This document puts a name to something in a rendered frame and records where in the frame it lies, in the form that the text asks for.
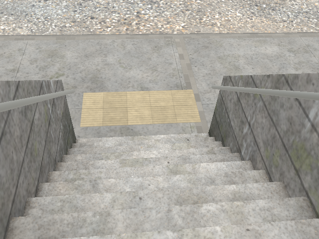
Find stairs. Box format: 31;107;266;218
6;132;319;239

